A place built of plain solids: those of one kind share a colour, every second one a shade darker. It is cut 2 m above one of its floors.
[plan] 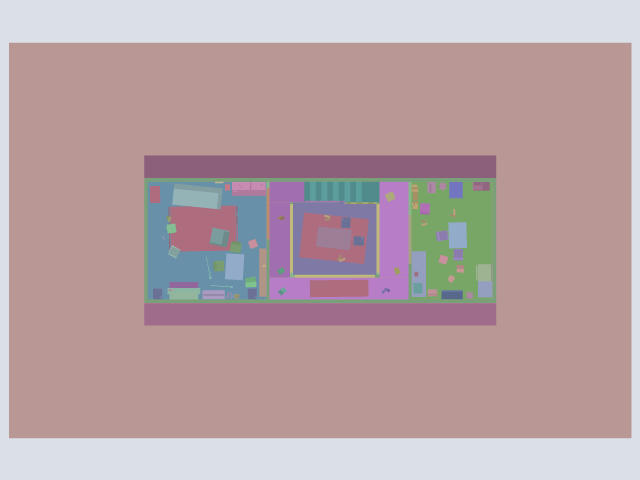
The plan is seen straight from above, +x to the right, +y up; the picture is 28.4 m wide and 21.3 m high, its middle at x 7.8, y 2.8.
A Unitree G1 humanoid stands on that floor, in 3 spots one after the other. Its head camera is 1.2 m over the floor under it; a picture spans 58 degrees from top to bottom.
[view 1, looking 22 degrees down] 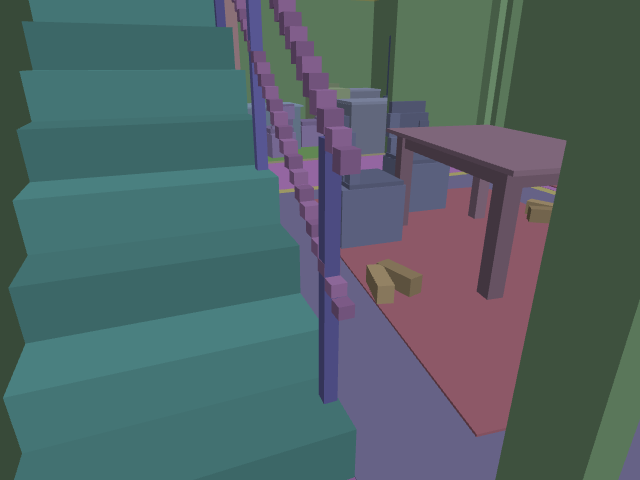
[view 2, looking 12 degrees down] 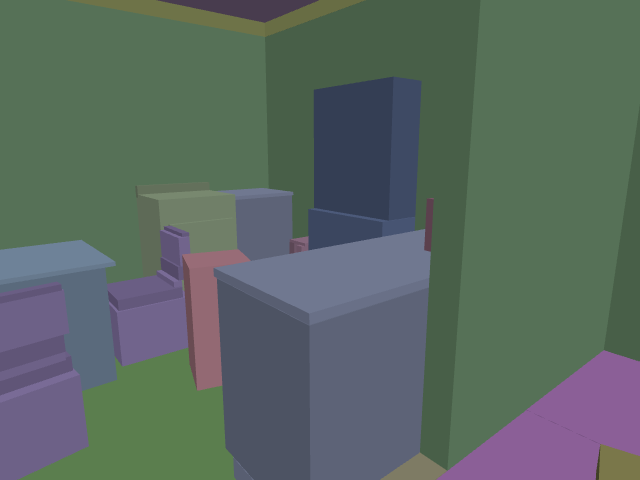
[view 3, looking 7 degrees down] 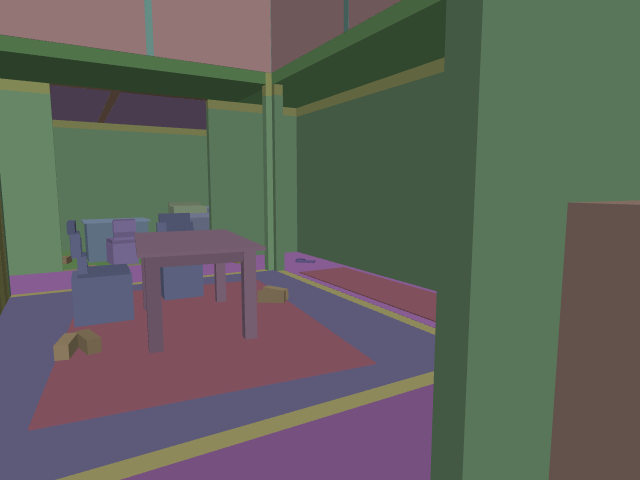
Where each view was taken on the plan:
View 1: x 6.22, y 4.93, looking -21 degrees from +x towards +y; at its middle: stair_rpost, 1.20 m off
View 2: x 10.93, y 3.02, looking -39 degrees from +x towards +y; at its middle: china_cabinet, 3.99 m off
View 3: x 4.62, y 3.77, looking -30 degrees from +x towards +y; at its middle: wall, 7.29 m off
